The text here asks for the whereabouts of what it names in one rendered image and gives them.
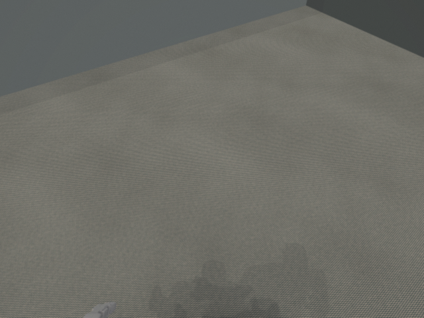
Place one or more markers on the robot left hand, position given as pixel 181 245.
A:
pixel 101 310

